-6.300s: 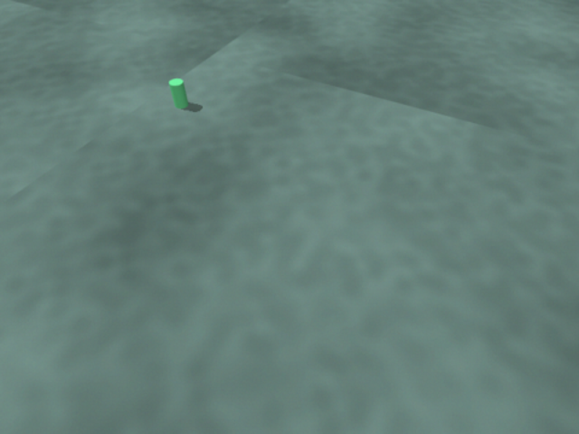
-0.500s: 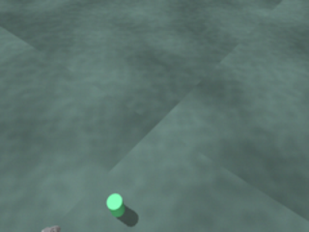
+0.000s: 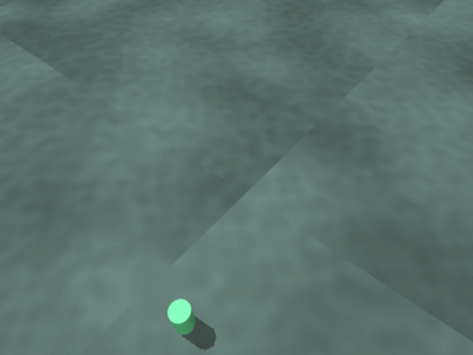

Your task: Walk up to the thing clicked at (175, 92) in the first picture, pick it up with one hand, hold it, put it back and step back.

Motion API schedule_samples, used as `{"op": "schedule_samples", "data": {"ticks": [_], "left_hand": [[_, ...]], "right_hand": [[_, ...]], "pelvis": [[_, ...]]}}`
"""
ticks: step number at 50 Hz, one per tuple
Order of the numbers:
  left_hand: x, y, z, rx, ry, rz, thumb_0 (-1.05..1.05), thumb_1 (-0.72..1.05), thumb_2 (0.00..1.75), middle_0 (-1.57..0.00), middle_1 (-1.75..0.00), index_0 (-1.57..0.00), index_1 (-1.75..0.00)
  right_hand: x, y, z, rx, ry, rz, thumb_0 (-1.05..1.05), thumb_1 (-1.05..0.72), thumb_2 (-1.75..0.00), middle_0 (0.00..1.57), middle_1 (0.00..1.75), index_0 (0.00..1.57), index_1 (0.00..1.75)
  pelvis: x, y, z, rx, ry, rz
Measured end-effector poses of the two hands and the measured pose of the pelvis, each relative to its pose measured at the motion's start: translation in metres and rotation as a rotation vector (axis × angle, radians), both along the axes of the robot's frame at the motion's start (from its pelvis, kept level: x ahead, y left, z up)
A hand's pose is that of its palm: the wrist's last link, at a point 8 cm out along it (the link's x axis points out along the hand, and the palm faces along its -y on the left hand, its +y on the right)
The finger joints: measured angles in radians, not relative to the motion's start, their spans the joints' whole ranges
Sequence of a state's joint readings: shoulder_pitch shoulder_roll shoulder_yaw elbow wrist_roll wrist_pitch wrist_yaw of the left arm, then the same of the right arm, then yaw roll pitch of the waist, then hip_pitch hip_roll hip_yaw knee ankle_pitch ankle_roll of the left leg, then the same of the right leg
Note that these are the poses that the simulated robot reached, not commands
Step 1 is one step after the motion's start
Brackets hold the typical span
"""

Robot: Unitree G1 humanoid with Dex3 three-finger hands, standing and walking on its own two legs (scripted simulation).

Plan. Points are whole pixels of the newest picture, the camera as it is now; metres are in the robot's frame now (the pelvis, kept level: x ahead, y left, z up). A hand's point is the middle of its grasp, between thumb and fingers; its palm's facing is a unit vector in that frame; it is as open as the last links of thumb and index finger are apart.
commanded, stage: walk up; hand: left
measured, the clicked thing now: (182, 317) +0.38 +0.21 -0.71
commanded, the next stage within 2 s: stand in 0.34 s
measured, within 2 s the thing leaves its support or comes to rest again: neither
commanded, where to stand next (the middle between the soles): +0.02 +0.01 m, yaw +0 degrees
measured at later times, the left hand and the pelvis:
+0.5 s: hand out of the picture +0.09 +0.25 -0.15, palm faces -0.02 -0.94 -0.33, open 7.4 cm; pelvis +0.00 +0.00 +0.00, yaw +0 degrees
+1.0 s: hand out of the picture +0.07 +0.25 -0.15, palm faces -0.04 -0.94 -0.34, open 7.4 cm; pelvis -0.01 +0.00 +0.00, yaw +0 degrees
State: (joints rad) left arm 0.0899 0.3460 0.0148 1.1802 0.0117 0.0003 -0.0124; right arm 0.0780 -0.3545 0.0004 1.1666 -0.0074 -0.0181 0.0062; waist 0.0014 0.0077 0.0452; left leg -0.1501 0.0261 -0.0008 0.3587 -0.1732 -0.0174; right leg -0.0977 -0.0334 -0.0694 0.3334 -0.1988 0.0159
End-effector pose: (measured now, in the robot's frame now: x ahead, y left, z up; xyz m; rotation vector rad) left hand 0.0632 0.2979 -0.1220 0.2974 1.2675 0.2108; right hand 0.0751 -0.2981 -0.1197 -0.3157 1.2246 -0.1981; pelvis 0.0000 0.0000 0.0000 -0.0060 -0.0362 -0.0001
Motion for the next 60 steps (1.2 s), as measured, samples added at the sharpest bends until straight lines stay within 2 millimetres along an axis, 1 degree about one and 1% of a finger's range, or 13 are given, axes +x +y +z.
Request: {"op": "schedule_samples", "data": {"ticks": [5, 16, 23, 31, 49, 60], "left_hand": [[0.004, -0.001, 0.0, -0.001, -0.008, 0.0, 0.01, 0.9, 0.89, -0.21, -0.3, -0.2, -0.3], [0.021, -0.001, 0.002, -0.005, -0.047, -0.014, 0.01, 0.9, 0.89, -0.21, -0.3, -0.2, -0.3], [0.025, -0.002, 0.004, -0.002, -0.054, -0.03, 0.01, 0.9, 0.89, -0.21, -0.3, -0.2, -0.3], [0.021, -0.003, 0.005, 0.003, -0.048, -0.044, 0.01, 0.9, 0.89, -0.21, -0.3, -0.2, -0.3], [0.001, -0.006, 0.004, 0.008, -0.022, -0.042, 0.01, 0.9, 0.89, -0.21, -0.3, -0.2, -0.3], [-0.003, -0.007, 0.004, 0.008, -0.012, -0.04, 0.01, 0.9, 0.89, -0.21, -0.3, -0.2, -0.3]], "right_hand": [[-0.001, 0.002, -0.001, 0.004, 0.004, -0.004, 0.0, -0.9, -0.9, 0.2, 0.3, 0.2, 0.3], [0.003, 0.004, 0.002, 0.0, -0.012, -0.007, 0.0, -0.9, -0.9, 0.2, 0.3, 0.2, 0.3], [0.004, 0.004, 0.003, 0.0, -0.019, -0.013, 0.0, -0.9, -0.9, 0.2, 0.3, 0.2, 0.3], [0.002, 0.003, 0.003, 0.007, -0.021, -0.014, 0.0, -0.9, -0.9, 0.2, 0.3, 0.2, 0.3], [-0.018, -0.002, -0.001, 0.014, 0.01, -0.024, 0.0, -0.9, -0.9, 0.2, 0.3, 0.2, 0.3], [-0.025, -0.005, -0.002, 0.01, 0.029, -0.023, 0.0, -0.9, -0.9, 0.2, 0.3, 0.2, 0.3]], "pelvis": [[0.002, 0.0, 0.0, 0.0, -0.001, 0.001], [0.004, 0.002, 0.0, 0.0, -0.001, 0.0], [0.002, 0.002, 0.001, 0.004, -0.001, -0.006], [-0.002, 0.001, 0.002, 0.004, -0.001, -0.008], [-0.008, -0.004, 0.002, 0.003, -0.007, -0.009], [-0.008, -0.005, 0.002, 0.003, -0.004, -0.009]]}}
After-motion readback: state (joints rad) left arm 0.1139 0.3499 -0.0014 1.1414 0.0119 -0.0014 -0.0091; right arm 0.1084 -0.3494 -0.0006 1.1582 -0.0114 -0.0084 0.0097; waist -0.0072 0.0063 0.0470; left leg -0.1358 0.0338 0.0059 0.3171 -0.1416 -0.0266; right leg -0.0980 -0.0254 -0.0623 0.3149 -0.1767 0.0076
